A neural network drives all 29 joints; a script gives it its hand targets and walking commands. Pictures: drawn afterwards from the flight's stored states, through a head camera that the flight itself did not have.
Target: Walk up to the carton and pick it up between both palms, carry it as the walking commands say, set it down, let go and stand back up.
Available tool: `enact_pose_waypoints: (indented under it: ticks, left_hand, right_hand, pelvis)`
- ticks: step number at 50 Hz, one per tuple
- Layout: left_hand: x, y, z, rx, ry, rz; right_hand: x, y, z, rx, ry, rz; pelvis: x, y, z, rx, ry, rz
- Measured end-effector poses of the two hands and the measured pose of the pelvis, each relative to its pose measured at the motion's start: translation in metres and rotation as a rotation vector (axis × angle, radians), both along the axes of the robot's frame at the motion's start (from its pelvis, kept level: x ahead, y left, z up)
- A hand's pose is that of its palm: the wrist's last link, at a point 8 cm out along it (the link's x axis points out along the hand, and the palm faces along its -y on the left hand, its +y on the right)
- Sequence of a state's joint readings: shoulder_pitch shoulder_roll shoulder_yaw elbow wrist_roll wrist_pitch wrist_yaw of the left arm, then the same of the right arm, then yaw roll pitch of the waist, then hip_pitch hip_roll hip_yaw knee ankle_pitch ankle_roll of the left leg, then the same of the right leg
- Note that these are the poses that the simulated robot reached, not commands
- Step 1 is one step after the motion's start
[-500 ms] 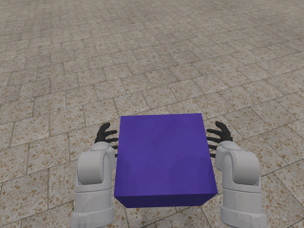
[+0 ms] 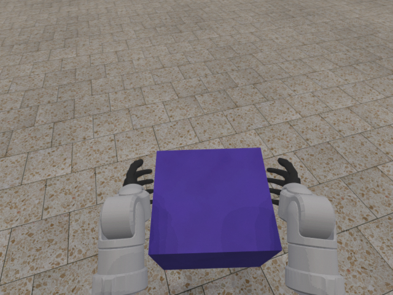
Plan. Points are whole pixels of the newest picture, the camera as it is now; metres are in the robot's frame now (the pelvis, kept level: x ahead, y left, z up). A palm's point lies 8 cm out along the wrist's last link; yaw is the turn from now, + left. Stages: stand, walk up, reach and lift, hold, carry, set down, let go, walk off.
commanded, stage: carry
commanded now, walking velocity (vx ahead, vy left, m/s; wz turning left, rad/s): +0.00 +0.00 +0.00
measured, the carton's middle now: (210, 211) +0.30 +0.00 -0.01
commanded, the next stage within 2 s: none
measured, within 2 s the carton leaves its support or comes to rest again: neither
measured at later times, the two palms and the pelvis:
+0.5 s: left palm (137, 190) +0.29 +0.15 +0.08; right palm (290, 188) +0.30 -0.15 +0.09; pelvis +0.01 -0.01 +0.00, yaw +0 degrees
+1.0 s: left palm (142, 186) +0.30 +0.14 +0.08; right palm (292, 185) +0.31 -0.16 +0.08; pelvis +0.02 -0.01 +0.00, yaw +0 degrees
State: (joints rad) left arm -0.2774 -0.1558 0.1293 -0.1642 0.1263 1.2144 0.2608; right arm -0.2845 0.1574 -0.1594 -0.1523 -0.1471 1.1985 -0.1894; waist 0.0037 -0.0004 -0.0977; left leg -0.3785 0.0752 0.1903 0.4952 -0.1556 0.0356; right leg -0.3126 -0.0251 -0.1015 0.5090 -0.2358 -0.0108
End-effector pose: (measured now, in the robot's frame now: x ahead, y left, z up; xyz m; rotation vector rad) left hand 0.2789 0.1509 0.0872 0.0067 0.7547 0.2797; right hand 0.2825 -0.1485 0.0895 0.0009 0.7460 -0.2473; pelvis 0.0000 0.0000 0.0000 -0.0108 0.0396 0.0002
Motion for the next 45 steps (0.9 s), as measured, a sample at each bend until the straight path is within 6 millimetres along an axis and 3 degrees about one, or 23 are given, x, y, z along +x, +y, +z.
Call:
enact_pose_waypoints:
  ticks: [45]
  left_hand:
    - [0.023, -0.011, -0.007, 0.019, -0.010, -0.006]
  right_hand:
    - [0.025, -0.011, -0.008, -0.006, -0.010, 0.016]
  pelvis:
    - [0.020, -0.012, 0.001, 0.008, -0.001, 0.001]
